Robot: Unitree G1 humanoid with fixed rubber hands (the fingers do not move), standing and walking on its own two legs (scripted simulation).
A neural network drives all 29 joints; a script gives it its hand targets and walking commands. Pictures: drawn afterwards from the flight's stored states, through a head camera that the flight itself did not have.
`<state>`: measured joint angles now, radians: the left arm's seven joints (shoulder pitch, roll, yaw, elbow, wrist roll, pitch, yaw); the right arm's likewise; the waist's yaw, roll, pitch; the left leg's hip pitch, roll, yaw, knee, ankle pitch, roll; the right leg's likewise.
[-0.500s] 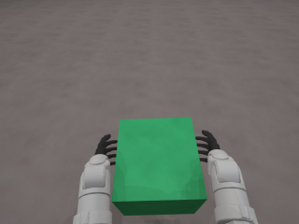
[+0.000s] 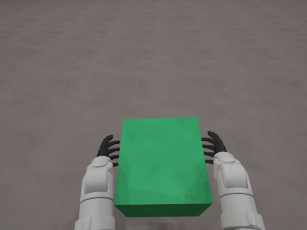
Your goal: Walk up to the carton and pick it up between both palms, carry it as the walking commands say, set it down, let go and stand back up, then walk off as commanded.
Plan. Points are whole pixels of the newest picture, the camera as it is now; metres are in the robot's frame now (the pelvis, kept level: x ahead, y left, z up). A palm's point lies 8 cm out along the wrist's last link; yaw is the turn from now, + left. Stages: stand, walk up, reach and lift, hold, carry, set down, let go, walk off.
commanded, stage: carry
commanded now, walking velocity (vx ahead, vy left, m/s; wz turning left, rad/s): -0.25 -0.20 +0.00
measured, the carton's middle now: (161, 168) +0.31 +0.00 -0.03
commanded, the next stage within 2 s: none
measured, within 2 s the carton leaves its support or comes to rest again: neither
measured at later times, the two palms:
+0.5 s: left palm (119, 198) +0.18 +0.10 +0.07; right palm (257, 187) +0.18 -0.20 +0.09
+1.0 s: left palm out of the picture +0.01 -0.06 +0.09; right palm out of the picture +0.00 -0.36 +0.09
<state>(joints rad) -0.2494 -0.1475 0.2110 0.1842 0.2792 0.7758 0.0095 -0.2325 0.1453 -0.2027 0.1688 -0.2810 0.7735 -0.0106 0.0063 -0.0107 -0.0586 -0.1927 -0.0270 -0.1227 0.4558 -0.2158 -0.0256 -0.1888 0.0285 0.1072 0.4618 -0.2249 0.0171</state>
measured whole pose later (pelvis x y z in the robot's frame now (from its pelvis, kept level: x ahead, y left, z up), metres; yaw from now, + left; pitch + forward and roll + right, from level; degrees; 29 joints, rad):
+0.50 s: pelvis -0.09 -0.06 -0.01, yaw +1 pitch +4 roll -1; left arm -0.16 -0.13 0.05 -0.41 0.10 1.20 0.23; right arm -0.17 0.14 -0.08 -0.39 -0.10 1.19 -0.21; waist 0.00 -0.02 -0.06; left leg -0.42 0.05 0.07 0.64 -0.30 0.02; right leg -0.63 0.07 -0.03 0.98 -0.40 0.00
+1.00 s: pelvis -0.25 -0.20 -0.01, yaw +0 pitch +4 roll +0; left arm -0.13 -0.13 0.04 -0.44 0.10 1.25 0.20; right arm -0.13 0.13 -0.05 -0.47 -0.10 1.28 -0.25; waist -0.03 0.03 -0.08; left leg -0.48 0.02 0.11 0.98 -0.49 -0.03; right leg -0.45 0.02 -0.08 0.55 -0.17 -0.08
